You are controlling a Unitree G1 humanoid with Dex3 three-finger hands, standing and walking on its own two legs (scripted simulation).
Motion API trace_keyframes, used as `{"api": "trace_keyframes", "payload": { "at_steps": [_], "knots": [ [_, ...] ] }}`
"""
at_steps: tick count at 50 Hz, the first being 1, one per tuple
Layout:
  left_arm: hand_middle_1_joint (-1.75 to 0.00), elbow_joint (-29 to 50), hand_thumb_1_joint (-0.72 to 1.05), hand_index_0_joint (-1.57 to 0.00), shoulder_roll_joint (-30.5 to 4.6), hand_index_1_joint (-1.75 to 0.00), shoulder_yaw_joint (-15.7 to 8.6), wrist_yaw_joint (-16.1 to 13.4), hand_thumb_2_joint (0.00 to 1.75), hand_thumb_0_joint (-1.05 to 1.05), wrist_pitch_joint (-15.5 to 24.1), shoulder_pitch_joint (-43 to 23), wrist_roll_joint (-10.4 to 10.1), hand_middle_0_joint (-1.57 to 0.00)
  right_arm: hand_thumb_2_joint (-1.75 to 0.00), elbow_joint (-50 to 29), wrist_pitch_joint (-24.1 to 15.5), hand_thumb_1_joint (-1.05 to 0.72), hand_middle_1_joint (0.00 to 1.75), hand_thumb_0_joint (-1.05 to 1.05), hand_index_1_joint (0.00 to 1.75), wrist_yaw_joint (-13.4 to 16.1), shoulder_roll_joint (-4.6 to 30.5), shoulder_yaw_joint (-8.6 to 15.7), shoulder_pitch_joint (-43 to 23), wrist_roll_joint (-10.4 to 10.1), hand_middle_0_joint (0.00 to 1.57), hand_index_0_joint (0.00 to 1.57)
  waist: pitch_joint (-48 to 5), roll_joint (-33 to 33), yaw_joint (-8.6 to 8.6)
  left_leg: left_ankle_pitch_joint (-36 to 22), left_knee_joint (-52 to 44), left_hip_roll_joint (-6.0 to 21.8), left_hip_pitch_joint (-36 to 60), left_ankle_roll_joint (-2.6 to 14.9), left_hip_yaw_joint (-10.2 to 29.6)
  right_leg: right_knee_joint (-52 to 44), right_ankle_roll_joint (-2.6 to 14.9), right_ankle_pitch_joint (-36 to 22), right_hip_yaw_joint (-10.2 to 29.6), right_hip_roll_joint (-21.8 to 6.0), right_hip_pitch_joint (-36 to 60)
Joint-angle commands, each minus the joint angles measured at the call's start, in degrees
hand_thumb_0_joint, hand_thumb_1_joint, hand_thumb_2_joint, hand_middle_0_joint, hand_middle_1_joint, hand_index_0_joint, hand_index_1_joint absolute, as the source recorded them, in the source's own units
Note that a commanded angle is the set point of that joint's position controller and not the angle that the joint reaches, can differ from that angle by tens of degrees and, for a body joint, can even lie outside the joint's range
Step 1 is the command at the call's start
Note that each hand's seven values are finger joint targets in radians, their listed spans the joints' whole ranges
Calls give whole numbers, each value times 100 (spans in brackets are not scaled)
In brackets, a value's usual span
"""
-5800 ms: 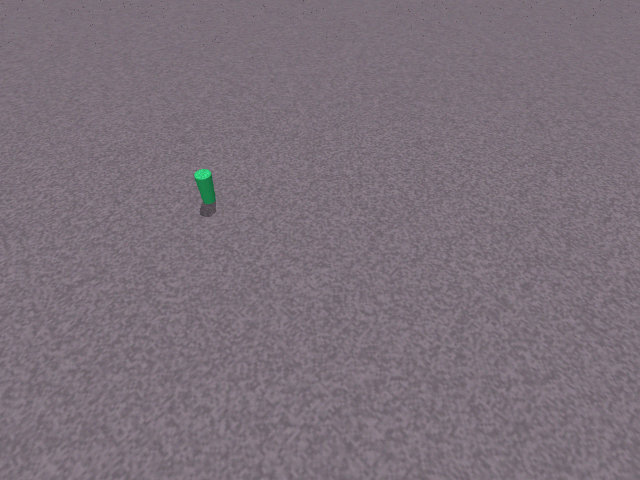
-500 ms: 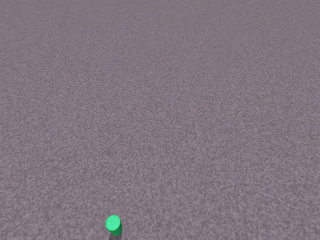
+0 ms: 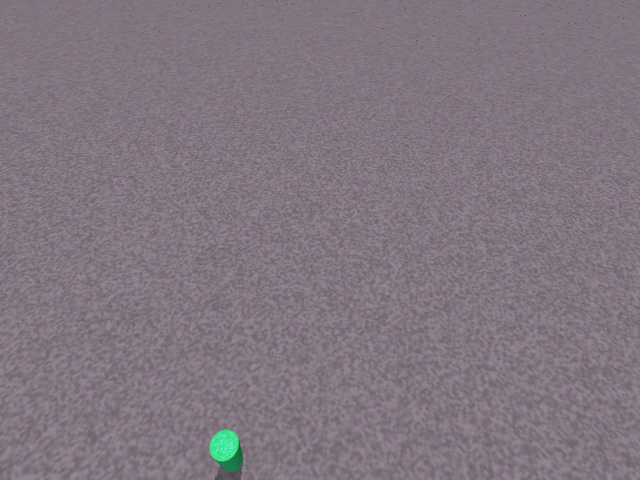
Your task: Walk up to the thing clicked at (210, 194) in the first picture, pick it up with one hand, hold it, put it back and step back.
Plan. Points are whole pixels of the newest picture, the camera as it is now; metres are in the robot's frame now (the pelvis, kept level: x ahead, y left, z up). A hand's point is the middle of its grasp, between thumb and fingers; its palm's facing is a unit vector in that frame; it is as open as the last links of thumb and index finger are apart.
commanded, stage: stand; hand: left
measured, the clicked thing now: (228, 452) +0.33 +0.23 -0.71
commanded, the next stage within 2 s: none
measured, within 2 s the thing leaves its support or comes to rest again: neither
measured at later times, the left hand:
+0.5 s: hand out of the picture +0.06 +0.24 -0.16, palm faces -0.03 -0.94 -0.34, open 7.4 cm
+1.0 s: hand out of the picture +0.07 +0.24 -0.16, palm faces -0.04 -0.94 -0.34, open 7.4 cm
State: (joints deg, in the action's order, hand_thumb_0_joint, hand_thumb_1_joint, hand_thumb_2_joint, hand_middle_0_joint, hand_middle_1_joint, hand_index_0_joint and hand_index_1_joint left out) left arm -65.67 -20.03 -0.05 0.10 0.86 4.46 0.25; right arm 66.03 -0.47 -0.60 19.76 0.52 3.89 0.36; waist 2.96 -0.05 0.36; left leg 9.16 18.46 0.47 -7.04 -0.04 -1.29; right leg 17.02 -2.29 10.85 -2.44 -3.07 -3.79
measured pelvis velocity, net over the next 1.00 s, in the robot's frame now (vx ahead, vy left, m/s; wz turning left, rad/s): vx -0.01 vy -0.01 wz -0.01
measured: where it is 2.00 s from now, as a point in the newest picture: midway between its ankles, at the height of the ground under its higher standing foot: outside the picture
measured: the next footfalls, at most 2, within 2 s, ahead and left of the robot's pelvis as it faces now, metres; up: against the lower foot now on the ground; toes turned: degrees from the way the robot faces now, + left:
none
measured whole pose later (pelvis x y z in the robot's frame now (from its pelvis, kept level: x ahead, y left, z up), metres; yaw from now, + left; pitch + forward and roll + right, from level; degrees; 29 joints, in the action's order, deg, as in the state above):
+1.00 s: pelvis -0.01 -0.01 +0.00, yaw +0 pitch -2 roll +0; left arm -64.3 -20.2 0.5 0.6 0.7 6.7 0.4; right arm 66.0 -0.4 -0.8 20.0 0.0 5.8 0.5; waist 2.9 0.1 0.4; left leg 8.5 18.4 1.5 -7.8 -0.9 -1.2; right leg 17.8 -1.3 10.5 -2.4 -2.0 -5.0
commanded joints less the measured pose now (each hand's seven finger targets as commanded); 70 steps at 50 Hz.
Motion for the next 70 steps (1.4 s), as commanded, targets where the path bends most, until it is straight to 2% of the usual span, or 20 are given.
{"api": "trace_keyframes", "payload": {
  "at_steps": [1,7,11,14,15,22,23,27,33,38,40,42,47,50,52,56,59,68,70],
  "knots": [
    [-30,365,90,-20,-1201,-30,-232,-74,90,0,91,-223,25,-20,-90,-383,-122,-90,30,0,30,93,1220,199,-295,-6,20,20,-649,42,-6,-1396,-249,772,262,61,578,-163,232,-1022,357,-555,95],
    [-30,374,90,-20,-1201,-30,-227,-51,90,0,73,-215,31,-20,-90,-375,-111,-90,30,0,30,88,1260,191,-296,7,20,20,-515,66,14,-794,-325,723,153,46,544,-298,246,-596,437,-562,-60],
    [-30,381,90,-20,-1209,-30,-221,-49,90,0,79,-144,34,-20,-90,-378,-120,-90,30,0,30,83,1250,193,-327,-1,20,20,-536,34,-14,-874,-311,758,247,61,575,-265,251,-624,431,-552,-100],
    [-30,397,90,-20,-1194,-30,-210,-51,90,0,82,-169,33,-20,-90,-358,-117,-90,30,0,30,76,1250,192,-268,18,20,20,-424,4,3,-760,-323,746,155,39,586,-306,251,-449,439,-536,-175],
    [-30,394,90,-20,-1186,-30,-213,-43,90,0,75,-180,22,-20,-90,-348,-113,-90,30,0,30,81,1264,188,-264,13,20,20,-367,45,5,-540,-345,712,93,36,570,-348,250,-334,474,-542,-194],
    [-30,424,90,-20,-1233,-30,-209,-50,90,0,81,-100,41,-20,-90,-347,-105,-90,30,0,30,69,1255,205,-230,20,20,20,-402,-28,-6,-546,-321,739,141,44,597,-318,267,-300,471,-514,-287],
    [-30,428,90,-20,-1222,-30,-205,-46,90,0,85,-78,45,-20,-90,-359,-103,-90,30,0,30,69,1287,213,-211,32,20,20,-449,-1,-6,-489,-276,746,158,82,572,-343,270,-325,501,-544,-228],
    [-30,403,90,-20,-1238,-30,-210,-46,90,0,74,-21,52,-20,-90,-341,-86,-90,30,0,30,58,1252,203,-168,20,20,20,-237,-45,4,-23,-362,688,18,51,605,-373,259,67,484,-496,-403],
    [-30,446,90,-20,-1246,-30,-198,-41,90,0,92,-22,40,-20,-90,-345,-99,-90,30,0,30,53,1233,193,-110,29,20,20,-315,-86,-3,-331,-331,716,8,62,619,-331,277,-121,507,-515,-298],
    [-30,457,90,-20,-1281,-30,-217,-39,90,0,84,3,40,-20,-90,-343,-95,-90,30,0,30,58,1237,183,-55,25,20,20,-303,57,7,-157,-344,686,4,58,598,-338,289,-88,529,-512,-330],
    [-30,469,90,-20,-1258,-30,-220,-35,90,0,76,-37,36,-20,-90,-348,-100,-90,30,0,30,67,1264,179,-51,26,20,20,-387,34,-5,-283,-327,711,10,68,596,-282,306,-220,536,-538,-227],
    [-30,472,90,-20,-1252,-30,-208,-37,90,0,83,10,33,-20,-90,-357,-107,-90,30,0,30,69,1241,173,-82,23,20,20,-466,19,-24,-664,-302,748,114,70,616,-236,297,-435,500,-527,-212],
    [-30,475,90,-20,-1245,-30,-208,-38,90,0,75,7,43,-20,-90,-361,-106,-90,30,0,30,81,1270,168,-71,21,20,20,-392,60,-21,-510,-299,716,74,58,568,-278,293,-396,518,-526,-265],
    [-30,471,90,-20,-1220,-30,-195,-32,90,0,80,17,35,-20,-90,-354,-118,-90,30,0,30,79,1282,161,-65,17,20,20,-434,19,-22,-619,-291,745,155,60,581,-244,294,-444,508,-523,-254],
    [-30,493,90,-20,-1259,-30,-204,-41,90,0,83,-23,31,-20,-90,-365,-119,-90,30,0,30,82,1252,161,-49,18,20,20,-527,-27,-9,-870,-255,765,220,63,564,-191,304,-676,511,-541,-188],
    [-30,476,90,-20,-1224,-30,-192,-41,90,0,78,9,31,-20,-90,-357,-118,-90,30,0,30,85,1274,159,-85,13,20,20,-365,-5,-37,-699,-311,748,134,42,579,-237,286,-496,497,-509,-263],
    [-30,490,90,-20,-1233,-30,-188,-47,90,0,89,24,38,-20,-90,-384,-126,-90,30,0,30,82,1277,170,-96,20,20,20,-574,7,-33,-1018,-224,787,294,65,542,-192,291,-835,496,-539,-163],
    [-30,494,90,-20,-1251,-30,-208,-54,90,0,79,-24,41,-20,-90,-399,-130,-90,30,0,30,97,1265,170,-67,24,20,20,-529,15,-16,-1074,-254,782,263,67,495,-198,296,-945,508,-556,-74],
    [-30,491,90,-20,-1261,-30,-215,-61,90,0,74,23,45,-20,-90,-417,-123,-90,30,0,30,97,1262,178,-149,21,20,20,-454,9,-47,-987,-293,778,277,55,517,-205,285,-817,472,-527,-160]
  ]
}}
